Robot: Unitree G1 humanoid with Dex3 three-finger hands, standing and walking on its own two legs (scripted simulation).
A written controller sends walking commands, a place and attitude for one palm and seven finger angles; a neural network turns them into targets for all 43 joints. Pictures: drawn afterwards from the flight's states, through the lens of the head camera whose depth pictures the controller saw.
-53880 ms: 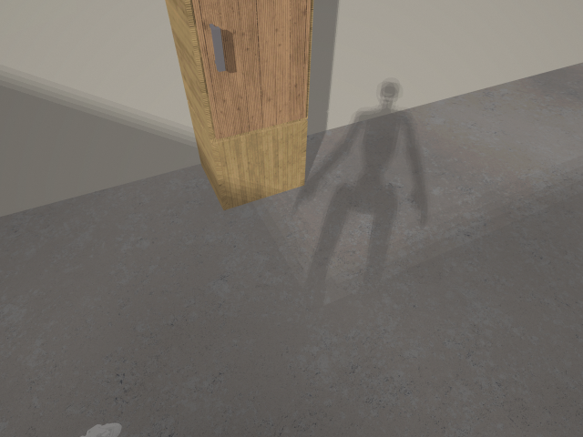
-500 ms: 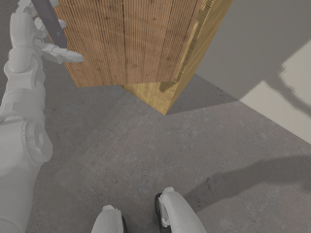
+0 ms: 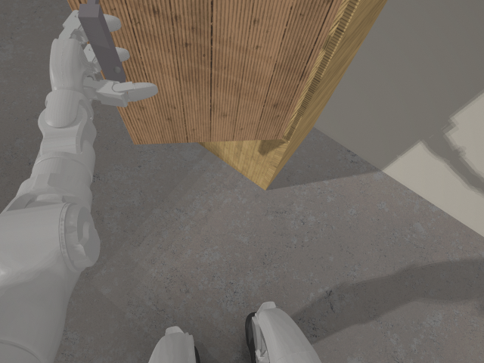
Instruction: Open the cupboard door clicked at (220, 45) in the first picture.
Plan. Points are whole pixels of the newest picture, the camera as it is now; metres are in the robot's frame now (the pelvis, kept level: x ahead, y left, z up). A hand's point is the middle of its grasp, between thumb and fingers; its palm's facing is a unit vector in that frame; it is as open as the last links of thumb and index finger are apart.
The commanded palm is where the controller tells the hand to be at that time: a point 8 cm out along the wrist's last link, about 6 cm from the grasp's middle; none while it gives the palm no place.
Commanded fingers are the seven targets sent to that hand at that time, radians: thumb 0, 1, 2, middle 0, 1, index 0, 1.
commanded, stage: close the thumb around the handle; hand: left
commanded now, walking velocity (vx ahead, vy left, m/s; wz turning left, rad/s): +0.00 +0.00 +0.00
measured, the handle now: (106, 40) +0.61 +0.14 +0.08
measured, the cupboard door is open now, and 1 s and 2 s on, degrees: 42 52 84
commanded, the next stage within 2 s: pull the door open along its arc in 0.44 s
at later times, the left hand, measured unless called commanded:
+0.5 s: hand (121, 70) +0.55 +0.12 +0.08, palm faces -0.01 -1.00 -0.03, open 5.9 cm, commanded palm +0.53 +0.16 +0.08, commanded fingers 0.00 0.90 0.90 -0.40 -1.35 -0.40 -1.35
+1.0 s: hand (128, 107) +0.48 +0.11 +0.08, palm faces -0.06 -1.00 +0.00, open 6.1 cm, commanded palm +0.43 +0.16 +0.08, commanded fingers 0.00 0.90 0.90 -0.40 -1.35 -0.40 -1.35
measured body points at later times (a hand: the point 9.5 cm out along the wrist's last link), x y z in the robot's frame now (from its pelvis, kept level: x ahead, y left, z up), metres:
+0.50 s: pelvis -0.01 -0.01 +0.00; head +0.15 -0.01 +0.42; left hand +0.55 +0.17 +0.08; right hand -0.04 -0.27 -0.11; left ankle -0.04 +0.10 -0.67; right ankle +0.02 -0.13 -0.67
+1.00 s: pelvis +0.01 -0.01 +0.02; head +0.12 -0.01 +0.45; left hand +0.48 +0.16 +0.08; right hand +0.01 -0.26 -0.10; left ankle -0.04 +0.10 -0.67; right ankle +0.02 -0.13 -0.67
